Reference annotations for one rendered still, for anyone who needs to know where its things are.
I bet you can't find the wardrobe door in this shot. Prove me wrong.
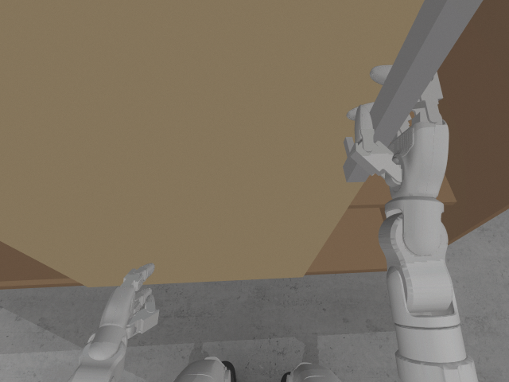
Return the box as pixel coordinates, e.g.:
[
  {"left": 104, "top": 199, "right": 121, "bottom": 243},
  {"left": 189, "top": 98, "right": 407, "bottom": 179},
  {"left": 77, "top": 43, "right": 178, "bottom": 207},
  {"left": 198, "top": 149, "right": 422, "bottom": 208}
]
[
  {"left": 0, "top": 241, "right": 70, "bottom": 282},
  {"left": 0, "top": 0, "right": 425, "bottom": 287}
]

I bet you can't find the robot left hand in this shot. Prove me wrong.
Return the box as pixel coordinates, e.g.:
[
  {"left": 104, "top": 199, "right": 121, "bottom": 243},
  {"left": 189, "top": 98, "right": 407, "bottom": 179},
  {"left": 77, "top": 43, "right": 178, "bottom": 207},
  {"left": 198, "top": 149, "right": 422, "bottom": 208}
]
[{"left": 99, "top": 263, "right": 159, "bottom": 339}]

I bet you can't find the robot right thigh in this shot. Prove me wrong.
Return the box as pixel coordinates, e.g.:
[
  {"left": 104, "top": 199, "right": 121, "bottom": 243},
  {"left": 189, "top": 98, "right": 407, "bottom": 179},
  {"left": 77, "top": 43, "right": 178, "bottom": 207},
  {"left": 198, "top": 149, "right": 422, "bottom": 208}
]
[{"left": 286, "top": 364, "right": 341, "bottom": 382}]

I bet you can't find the right robot forearm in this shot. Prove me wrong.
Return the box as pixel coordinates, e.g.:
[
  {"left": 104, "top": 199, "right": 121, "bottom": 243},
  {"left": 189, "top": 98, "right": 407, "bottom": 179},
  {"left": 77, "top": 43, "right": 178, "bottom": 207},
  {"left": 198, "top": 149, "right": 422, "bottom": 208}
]
[{"left": 379, "top": 197, "right": 478, "bottom": 382}]

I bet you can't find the robot left shin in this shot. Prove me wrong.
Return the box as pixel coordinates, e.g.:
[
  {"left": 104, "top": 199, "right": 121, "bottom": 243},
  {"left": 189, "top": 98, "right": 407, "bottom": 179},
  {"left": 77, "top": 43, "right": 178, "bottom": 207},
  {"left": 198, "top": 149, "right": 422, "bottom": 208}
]
[{"left": 204, "top": 357, "right": 225, "bottom": 366}]

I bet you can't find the robot right hand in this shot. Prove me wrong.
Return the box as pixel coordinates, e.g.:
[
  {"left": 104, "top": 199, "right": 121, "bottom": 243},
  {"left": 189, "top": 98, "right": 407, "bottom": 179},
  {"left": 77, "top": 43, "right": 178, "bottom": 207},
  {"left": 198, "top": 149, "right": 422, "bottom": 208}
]
[{"left": 346, "top": 65, "right": 449, "bottom": 199}]

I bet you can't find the left robot forearm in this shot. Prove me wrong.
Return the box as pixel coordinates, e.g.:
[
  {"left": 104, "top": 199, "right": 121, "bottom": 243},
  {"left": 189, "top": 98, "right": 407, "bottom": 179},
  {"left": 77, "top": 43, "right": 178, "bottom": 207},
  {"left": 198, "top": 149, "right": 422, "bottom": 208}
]
[{"left": 67, "top": 325, "right": 128, "bottom": 382}]

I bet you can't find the handle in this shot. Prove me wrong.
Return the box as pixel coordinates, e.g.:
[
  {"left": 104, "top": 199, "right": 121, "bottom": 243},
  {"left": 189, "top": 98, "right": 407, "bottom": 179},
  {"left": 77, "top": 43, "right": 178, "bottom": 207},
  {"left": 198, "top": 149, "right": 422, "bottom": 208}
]
[{"left": 343, "top": 0, "right": 483, "bottom": 182}]

